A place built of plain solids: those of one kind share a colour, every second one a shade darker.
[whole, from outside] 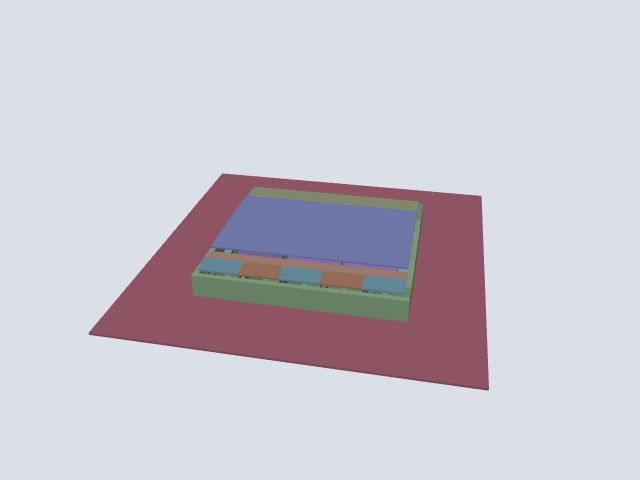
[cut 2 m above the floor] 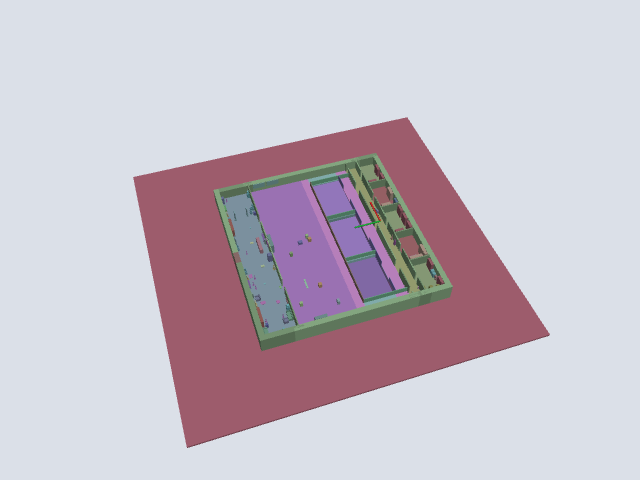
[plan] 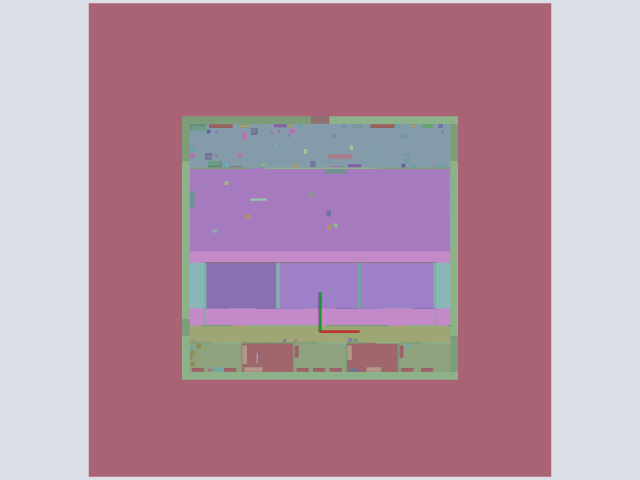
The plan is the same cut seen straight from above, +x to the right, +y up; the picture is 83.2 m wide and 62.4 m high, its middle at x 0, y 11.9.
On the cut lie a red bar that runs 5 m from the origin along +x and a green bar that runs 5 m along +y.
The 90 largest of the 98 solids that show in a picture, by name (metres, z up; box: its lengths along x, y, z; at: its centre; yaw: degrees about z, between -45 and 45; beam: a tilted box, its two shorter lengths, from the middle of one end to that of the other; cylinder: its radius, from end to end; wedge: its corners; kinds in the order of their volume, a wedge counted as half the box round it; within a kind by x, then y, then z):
{
 "ground_under_all_1": {"box": [60.15, 61.57, 0.4], "at": [0.0, 11.9, -0.75]},
 "wall_1": {"box": [1.0, 5.7, 4.07], "at": [-17.43, -3.41, 1.44]},
 "wall_2": {"box": [1.0, 4.0, 4.07], "at": [-17.43, -0.36, 1.44]},
 "wall_3": {"box": [1.0, 22.29, 4.07], "at": [-17.43, 10.98, 1.44]},
 "wall_4": {"box": [1.0, 7.65, 4.07], "at": [-17.43, 24.16, 1.44]},
 "wall_5": {"box": [3.03, 0.2, 4.07], "at": [-15.61, -1.46, 1.44]},
 "wall_6": {"box": [3.03, 0.2, 4.07], "at": [-15.61, -1.46, 1.44]},
 "wall_7": {"box": [8.61, 1.0, 4.07], "at": [-13.62, -5.76, 1.44]},
 "wall_8": {"box": [4.17, 0.2, 4.07], "at": [-13.39, 0.74, 1.44]},
 "wall_9": {"box": [8.3, 0.2, 4.07], "at": [-12.98, 21.23, 1.44]},
 "wall_10": {"box": [3.03, 0.2, 4.07], "at": [-11.63, -1.46, 1.44]},
 "wall_11": {"box": [0.2, 4.1, 4.07], "at": [-10.21, -3.41, 1.44]},
 "wall_12": {"box": [16.73, 1.0, 4.07], "at": [-9.56, 27.48, 1.44]},
 "wall_13": {"box": [3.03, 0.2, 4.07], "at": [-8.8, -1.46, 1.44]},
 "wall_14": {"box": [8.61, 1.0, 4.07], "at": [-6.81, -5.76, 1.44]},
 "wall_15": {"box": [8.79, 0.2, 4.07], "at": [-4.86, 0.74, 1.44]},
 "wall_16": {"box": [3.03, 0.2, 4.07], "at": [-4.82, -1.46, 1.44]},
 "wall_17": {"box": [0.2, 4.1, 4.07], "at": [-3.4, -3.41, 1.44]},
 "wall_18": {"box": [5.86, 0.2, 4.07], "at": [-3.4, -1.46, 1.44]},
 "wall_19": {"box": [3.03, 0.2, 4.07], "at": [-1.99, -1.46, 1.44]},
 "wall_20": {"box": [8.61, 1.0, 4.07], "at": [0.0, -5.76, 1.44]},
 "wall_21": {"box": [14.26, 0.2, 4.07], "at": [0.0, 21.23, 1.44]},
 "wall_22": {"box": [3.03, 0.2, 4.07], "at": [1.99, -1.46, 1.44]},
 "wall_23": {"box": [0.2, 4.1, 4.07], "at": [3.4, -3.41, 1.44]},
 "wall_24": {"box": [5.86, 0.2, 4.07], "at": [3.4, -1.46, 1.44]},
 "wall_25": {"box": [3.03, 0.2, 4.07], "at": [4.82, -1.46, 1.44]},
 "wall_26": {"box": [8.24, 0.2, 4.07], "at": [4.85, 0.74, 1.44]},
 "wall_27": {"box": [8.61, 1.0, 4.07], "at": [6.81, -5.76, 1.44]},
 "wall_28": {"box": [3.03, 0.2, 4.07], "at": [8.8, -1.46, 1.44]},
 "wall_29": {"box": [16.73, 1.0, 4.07], "at": [9.56, 27.48, 1.44]},
 "wall_30": {"box": [0.2, 4.1, 4.07], "at": [10.21, -3.41, 1.44]},
 "wall_31": {"box": [5.86, 0.2, 4.07], "at": [10.21, -1.46, 1.44]},
 "wall_32": {"box": [8.3, 0.2, 4.07], "at": [12.98, 21.23, 1.44]},
 "wall_33": {"box": [4.36, 0.2, 4.07], "at": [13.3, 0.74, 1.44]},
 "wall_34": {"box": [8.61, 1.0, 4.07], "at": [13.62, -5.76, 1.44]},
 "wall_35": {"box": [3.03, 0.2, 4.07], "at": [15.61, -1.46, 1.44]},
 "wall_36": {"box": [3.03, 0.2, 4.07], "at": [15.61, -1.46, 1.44]},
 "wall_37": {"box": [1.0, 5.7, 4.07], "at": [17.43, -3.41, 1.44]},
 "wall_38": {"box": [1.0, 4.0, 4.07], "at": [17.43, -0.36, 1.44]},
 "wall_39": {"box": [1.0, 22.29, 4.07], "at": [17.43, 10.98, 1.44]},
 "wall_40": {"box": [1.0, 7.65, 4.07], "at": [17.43, 24.16, 1.44]},
 "floor_yard_1": {"box": [34.05, 10.8, 1.28], "at": [0.0, 15.83, 0.04]},
 "floor_lobby_1": {"box": [34.05, 5.85, 1.28], "at": [0.0, 24.16, 0.04]},
 "ceil_hall_1": {"box": [34.05, 20.49, 0.3], "at": [0.0, 10.98, 4.98]},
 "floor_walkway_1": {"box": [34.05, 2.3, 1.28], "at": [0.0, 1.89, 0.04]},
 "floor_walkway_2": {"box": [34.05, 1.5, 1.28], "at": [0.0, 9.68, 0.04]},
 "floor_plot_1": {"box": [9.1, 5.89, 0.6], "at": [-10.22, 5.99, -0.3]},
 "floor_plot_2": {"box": [10.2, 5.89, 0.6], "at": [-0.17, 5.99, -0.3]},
 "floor_plot_3": {"box": [9.45, 5.89, 1.08], "at": [10.05, 5.99, -0.06]},
 "floor_store_1": {"box": [6.81, 3.9, 1.28], "at": [-13.62, -3.41, 0.04]},
 "floor_store_2": {"box": [6.81, 3.9, 1.28], "at": [0.0, -3.41, 0.04]},
 "floor_store_3": {"box": [6.81, 3.9, 1.28], "at": [13.62, -3.41, 0.04]},
 "floor_back_corridor_1": {"box": [34.05, 2.2, 1.28], "at": [0.0, -0.36, 0.04]},
 "floor_office_1": {"box": [6.81, 3.9, 1.28], "at": [-6.81, -3.41, 0.04]},
 "floor_office_2": {"box": [6.81, 3.9, 1.28], "at": [6.81, -3.41, 0.04]},
 "ceil_lobby_1": {"box": [34.05, 5.85, 0.3], "at": [0.0, 24.16, 4.23]},
 "floor_baulk_1": {"box": [2.25, 5.89, 1.28], "at": [-15.9, 5.98, 0.04]},
 "floor_baulk_2": {"box": [0.4, 5.89, 1.28], "at": [-5.47, 5.98, 0.04]},
 "floor_baulk_3": {"box": [0.4, 5.89, 1.28], "at": [5.12, 5.98, 0.04]},
 "floor_baulk_4": {"box": [2.25, 5.89, 1.28], "at": [15.9, 5.98, 0.04]},
 "ceil_store_1": {"box": [6.81, 3.9, 0.3], "at": [-13.62, -3.41, 4.08]},
 "ceil_store_2": {"box": [6.81, 3.9, 0.3], "at": [0.0, -3.41, 4.08]},
 "ceil_store_3": {"box": [6.81, 3.9, 0.3], "at": [13.62, -3.41, 4.08]},
 "ceil_back_corridor_1": {"box": [34.05, 2.2, 0.3], "at": [0.0, -0.36, 4.08]},
 "ceil_office_1": {"box": [6.81, 3.9, 0.3], "at": [-6.81, -3.41, 4.08]},
 "ceil_office_2": {"box": [6.81, 3.9, 0.3], "at": [6.81, -3.41, 4.08]},
 "shelves_store_1": {"box": [1.6, 0.5, 2.0], "at": [-15.88, -4.98, 1.68]},
 "shelves_store_2": {"box": [1.6, 0.5, 2.0], "at": [-11.68, -4.98, 1.68]},
 "shelves_store_3": {"box": [0.5, 1.6, 2.0], "at": [-3.02, -2.61, 1.68]},
 "shelves_store_4": {"box": [1.6, 0.5, 2.0], "at": [-2.25, -4.98, 1.68]},
 "shelves_store_5": {"box": [1.6, 0.5, 2.0], "at": [-0.1, -4.98, 1.68]},
 "shelves_store_6": {"box": [1.6, 0.5, 2.0], "at": [2.04, -4.98, 1.68]},
 "shelves_store_7": {"box": [1.6, 0.5, 2.0], "at": [11.37, -4.98, 1.68]},
 "shelves_store_8": {"box": [1.6, 0.5, 2.0], "at": [13.91, -4.98, 1.68]},
 "door_leaf_1": {"box": [2.4, 0.97, 4.55], "at": [0.0, 27.5, 1.68]},
 "cabinets_office_1": {"box": [0.6, 2.4, 2.0], "at": [-9.79, -3.01, 1.68]},
 "cabinets_office_2": {"box": [2.4, 0.6, 2.0], "at": [-8.66, -4.93, 1.68]},
 "cabinets_office_3": {"box": [0.6, 1.9, 2.0], "at": [3.83, -2.76, 1.68]},
 "cabinets_office_4": {"box": [1.9, 0.6, 2.0], "at": [7.0, -4.93, 1.68]},
 "rail_far_1": {"box": [30.07, 0.12, 2.33], "at": [0.0, 8.99, 0.56]},
 "rail_baulk_1": {"box": [0.12, 8.09, 2.33], "at": [-14.97, 4.89, 0.56]},
 "rail_baulk_2": {"box": [0.12, 5.89, 2.33], "at": [-5.47, 5.99, 0.56]},
 "rail_baulk_3": {"box": [0.12, 5.89, 2.33], "at": [5.12, 5.99, 0.56]},
 "rail_baulk_4": {"box": [0.12, 8.09, 2.33], "at": [14.97, 4.89, 0.56]},
 "cabinets_hall_1": {"box": [0.6, 2.2, 2.0], "at": [-16.59, 17.18, 1.68]},
 "cabinets_hall_2": {"box": [2.9, 0.6, 2.0], "at": [2.02, 20.8, 1.68]},
 "lockers_lobby_1": {"box": [3.1, 0.5, 1.8], "at": [-12.88, 26.7, 1.58]},
 "lockers_lobby_2": {"box": [3.1, 0.5, 1.8], "at": [8.12, 26.7, 1.58]},
 "desk_lobby_1": {"box": [3.15, 0.6, 1.05], "at": [2.65, 22.76, 1.2]},
 "machine_lobby_1": {"box": [0.7, 0.8, 1.65], "at": [-0.93, 21.76, 1.6]}
}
